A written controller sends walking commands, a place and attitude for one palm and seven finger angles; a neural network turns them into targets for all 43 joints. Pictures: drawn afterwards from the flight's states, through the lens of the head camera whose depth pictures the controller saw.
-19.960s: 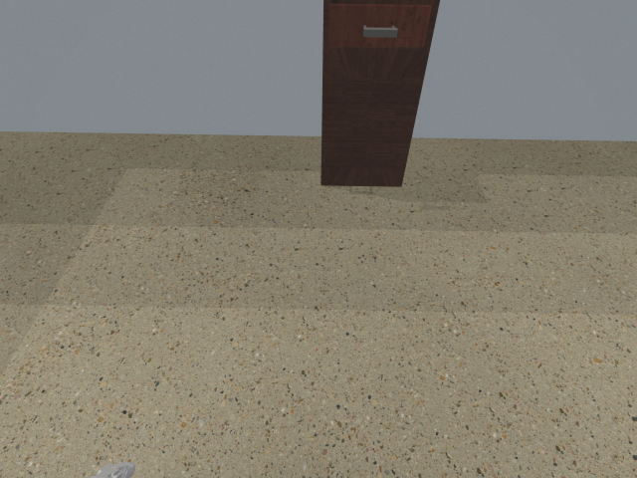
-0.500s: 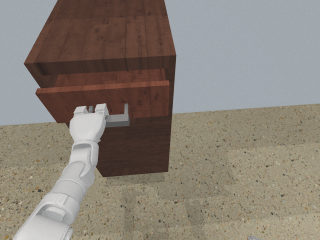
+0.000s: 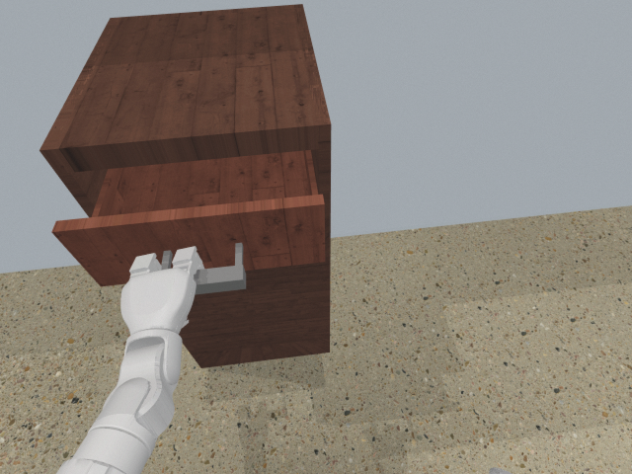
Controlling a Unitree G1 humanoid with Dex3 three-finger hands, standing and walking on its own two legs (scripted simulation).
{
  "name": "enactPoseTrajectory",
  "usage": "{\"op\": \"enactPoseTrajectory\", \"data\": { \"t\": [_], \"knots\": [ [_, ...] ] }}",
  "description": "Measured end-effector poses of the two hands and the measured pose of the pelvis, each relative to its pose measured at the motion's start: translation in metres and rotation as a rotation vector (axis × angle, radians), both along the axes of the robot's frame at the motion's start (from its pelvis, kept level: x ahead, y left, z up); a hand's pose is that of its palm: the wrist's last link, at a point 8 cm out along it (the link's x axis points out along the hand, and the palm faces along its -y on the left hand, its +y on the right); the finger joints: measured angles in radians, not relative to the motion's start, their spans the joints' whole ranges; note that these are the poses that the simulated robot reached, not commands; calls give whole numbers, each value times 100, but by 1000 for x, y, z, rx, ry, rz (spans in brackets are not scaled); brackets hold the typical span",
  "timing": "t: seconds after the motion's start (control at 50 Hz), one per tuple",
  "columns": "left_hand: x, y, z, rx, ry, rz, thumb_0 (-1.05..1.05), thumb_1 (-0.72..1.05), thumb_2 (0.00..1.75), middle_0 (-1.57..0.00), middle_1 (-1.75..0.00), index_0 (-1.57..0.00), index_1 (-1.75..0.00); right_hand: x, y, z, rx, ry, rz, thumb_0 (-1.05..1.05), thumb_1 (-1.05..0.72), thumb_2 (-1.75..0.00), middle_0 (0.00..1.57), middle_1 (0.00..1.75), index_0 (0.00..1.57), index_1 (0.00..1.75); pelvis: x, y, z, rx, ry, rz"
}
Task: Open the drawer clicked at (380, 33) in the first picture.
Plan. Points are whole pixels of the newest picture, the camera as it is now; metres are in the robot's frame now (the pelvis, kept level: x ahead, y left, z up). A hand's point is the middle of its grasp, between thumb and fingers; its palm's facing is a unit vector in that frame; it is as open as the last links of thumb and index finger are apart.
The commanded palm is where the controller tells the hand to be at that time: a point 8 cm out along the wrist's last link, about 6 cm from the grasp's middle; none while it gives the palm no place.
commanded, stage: pull the drawer open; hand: left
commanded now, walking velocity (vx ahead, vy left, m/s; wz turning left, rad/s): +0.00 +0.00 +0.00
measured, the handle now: (202, 267) +0.39 +0.19 +0.02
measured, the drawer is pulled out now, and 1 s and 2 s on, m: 0.11 0.22 0.30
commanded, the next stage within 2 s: open the thumb to release the handle in 1.98 s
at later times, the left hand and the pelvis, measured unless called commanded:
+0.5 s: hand (176, 327) +0.31 +0.21 -0.01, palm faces -0.02 -0.08 -1.00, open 5.8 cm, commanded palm +0.26 +0.18 +0.05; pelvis -0.02 -0.01 +0.00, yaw +2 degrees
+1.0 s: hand (170, 393) +0.23 +0.19 -0.01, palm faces +0.06 -0.12 -0.99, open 5.8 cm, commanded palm +0.20 +0.17 +0.05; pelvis -0.01 -0.01 -0.01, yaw +2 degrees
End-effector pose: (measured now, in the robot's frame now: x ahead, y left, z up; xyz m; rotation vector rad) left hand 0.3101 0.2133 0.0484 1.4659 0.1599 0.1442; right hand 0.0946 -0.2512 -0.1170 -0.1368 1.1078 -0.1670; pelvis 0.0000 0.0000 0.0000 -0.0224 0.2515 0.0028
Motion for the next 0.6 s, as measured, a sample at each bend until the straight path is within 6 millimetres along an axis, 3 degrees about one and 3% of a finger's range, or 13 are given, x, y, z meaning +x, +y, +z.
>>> {"op": "enactPoseTrajectory", "data": {
  "t": [0.1, 0.3, 0.48, 0.6],
  "knots": [
    [-19, -3, -2, 10, -29, 8, 2, 71, 79, -32, -138, -37, -135, 23, 6, 0, -7, -35, 59, 1, -90, -90, 20, 30, 20, 30, -2, 1, -1, -1, -17, 25],
    [-18, -6, 0, 36, 0, 40, 2, 70, 80, -34, -136, -37, -135, 61, 23, 7, 13, -147, 116, 0, -90, -90, 20, 30, 20, 30, -14, -5, -2, 7, -35, 37],
    [-19, -6, 1, 22, 16, 34, 2, 71, 77, -33, -135, -37, -135, 48, 16, 11, 4, -149, 110, 0, -90, -90, 20, 30, 20, 30, -21, -12, -1, 11, -44, 31],
    [-32, -7, 1, 0, 12, 27, 3, 72, 76, -31, -135, -37, -135, 33, 4, 10, 6, -130, 72, 0, -90, -90, 20, 30, 20, 30, -16, -11, 0, 13, -45, 12]
  ]
}}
